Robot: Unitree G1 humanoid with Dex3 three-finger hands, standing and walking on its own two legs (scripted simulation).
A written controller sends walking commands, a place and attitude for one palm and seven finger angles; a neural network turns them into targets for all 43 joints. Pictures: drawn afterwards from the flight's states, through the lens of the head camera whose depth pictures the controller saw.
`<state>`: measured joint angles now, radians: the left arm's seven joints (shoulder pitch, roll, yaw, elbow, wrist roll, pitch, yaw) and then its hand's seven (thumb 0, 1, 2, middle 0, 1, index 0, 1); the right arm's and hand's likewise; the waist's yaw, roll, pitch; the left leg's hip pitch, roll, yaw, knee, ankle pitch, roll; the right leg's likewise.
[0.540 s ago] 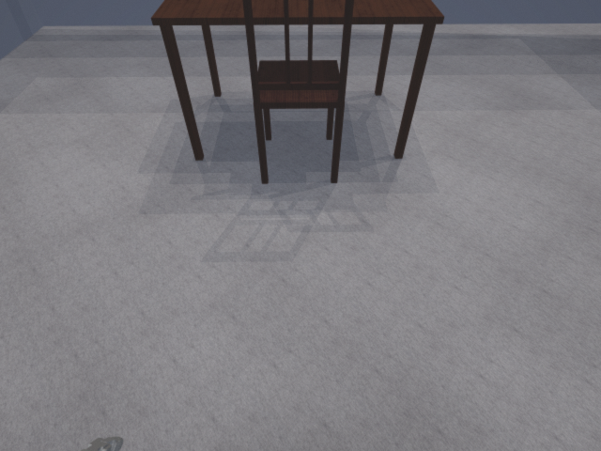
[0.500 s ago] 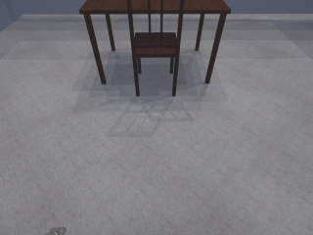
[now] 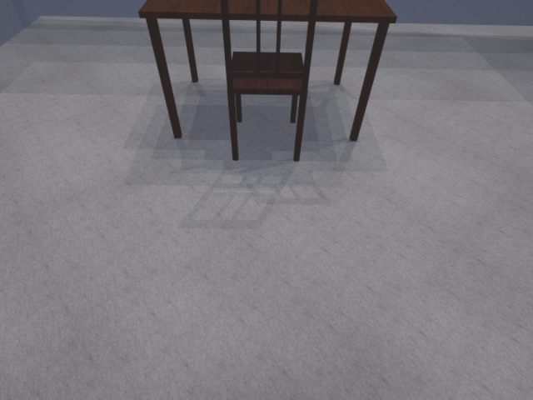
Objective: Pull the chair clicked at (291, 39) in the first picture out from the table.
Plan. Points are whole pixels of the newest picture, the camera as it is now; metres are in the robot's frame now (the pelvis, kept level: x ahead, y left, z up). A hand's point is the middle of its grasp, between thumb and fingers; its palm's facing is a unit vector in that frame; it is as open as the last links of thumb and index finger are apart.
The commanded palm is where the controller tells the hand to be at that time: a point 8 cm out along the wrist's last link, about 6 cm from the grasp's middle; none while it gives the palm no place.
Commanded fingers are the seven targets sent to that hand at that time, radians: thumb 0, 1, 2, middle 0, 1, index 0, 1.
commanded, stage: stand and wait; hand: left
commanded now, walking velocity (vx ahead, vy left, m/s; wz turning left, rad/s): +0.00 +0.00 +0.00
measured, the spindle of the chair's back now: (258, 35) +1.50 +0.13 -0.07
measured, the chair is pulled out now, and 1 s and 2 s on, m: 0.00 0.00 0.00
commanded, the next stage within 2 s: look at it before walking up in 0.28 s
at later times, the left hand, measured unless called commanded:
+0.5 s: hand out of the picture +0.07 +0.25 -0.15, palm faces -0.03 -0.94 -0.34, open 7.4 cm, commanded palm none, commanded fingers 0.00 0.90 0.90 -0.20 -0.30 -0.20 -0.30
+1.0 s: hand out of the picture +0.07 +0.25 -0.15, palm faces -0.03 -0.94 -0.34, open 7.4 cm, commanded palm none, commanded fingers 0.00 0.90 0.90 -0.20 -0.30 -0.20 -0.30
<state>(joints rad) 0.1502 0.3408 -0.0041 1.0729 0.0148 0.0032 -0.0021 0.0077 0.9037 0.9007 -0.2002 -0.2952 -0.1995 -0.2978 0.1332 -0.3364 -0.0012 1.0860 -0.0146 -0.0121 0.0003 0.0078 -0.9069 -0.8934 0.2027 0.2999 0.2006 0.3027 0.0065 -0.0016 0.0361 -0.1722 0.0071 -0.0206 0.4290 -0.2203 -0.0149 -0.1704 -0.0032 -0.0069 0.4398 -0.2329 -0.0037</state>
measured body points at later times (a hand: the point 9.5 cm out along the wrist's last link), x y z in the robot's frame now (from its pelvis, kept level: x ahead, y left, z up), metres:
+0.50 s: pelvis -0.01 +0.00 +0.00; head +0.00 +0.00 +0.45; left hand +0.07 +0.30 -0.13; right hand +0.07 -0.29 -0.13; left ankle +0.01 +0.13 -0.74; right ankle +0.00 -0.12 -0.74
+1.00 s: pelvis +0.00 +0.00 +0.00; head +0.00 +0.00 +0.45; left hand +0.07 +0.30 -0.13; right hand +0.08 -0.29 -0.13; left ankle +0.01 +0.13 -0.74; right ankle +0.00 -0.12 -0.74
